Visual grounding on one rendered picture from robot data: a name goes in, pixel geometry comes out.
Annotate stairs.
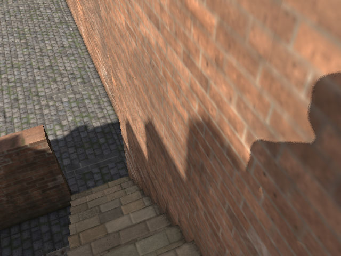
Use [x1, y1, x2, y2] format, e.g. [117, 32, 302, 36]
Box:
[67, 175, 202, 256]

